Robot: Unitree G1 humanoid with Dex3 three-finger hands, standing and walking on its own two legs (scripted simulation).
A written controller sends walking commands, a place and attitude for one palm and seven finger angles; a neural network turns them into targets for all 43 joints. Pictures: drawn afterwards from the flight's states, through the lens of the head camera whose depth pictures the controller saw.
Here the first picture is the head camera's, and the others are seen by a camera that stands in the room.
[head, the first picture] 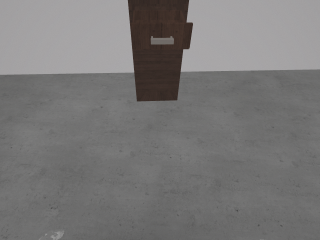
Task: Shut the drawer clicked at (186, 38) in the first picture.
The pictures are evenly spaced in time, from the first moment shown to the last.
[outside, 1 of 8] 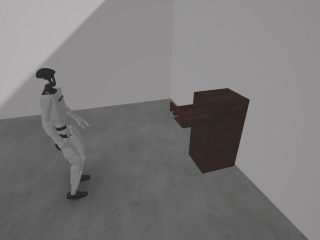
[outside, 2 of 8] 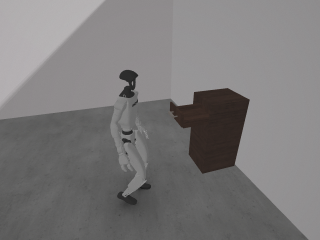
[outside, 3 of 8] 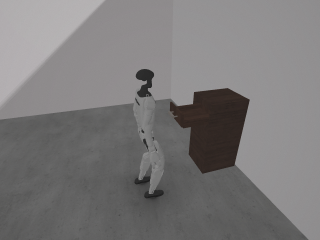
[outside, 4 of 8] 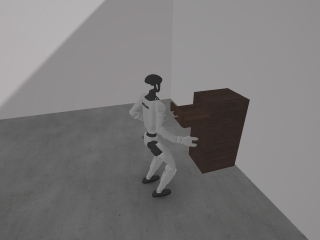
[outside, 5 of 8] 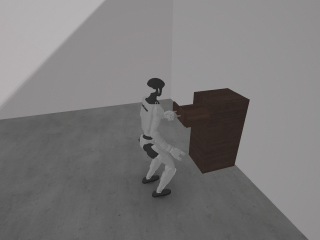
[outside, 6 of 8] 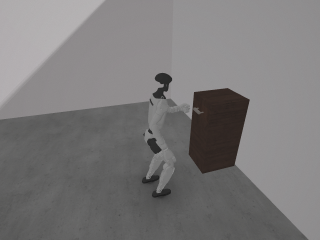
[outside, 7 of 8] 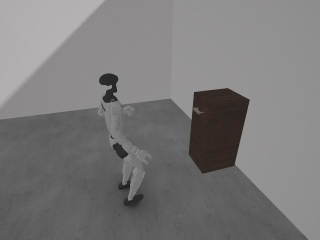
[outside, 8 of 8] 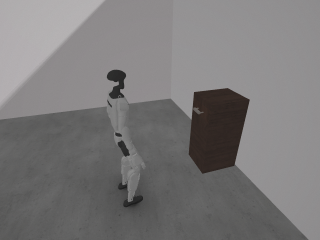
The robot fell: no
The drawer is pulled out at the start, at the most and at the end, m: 0.30 0.30 0.00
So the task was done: yes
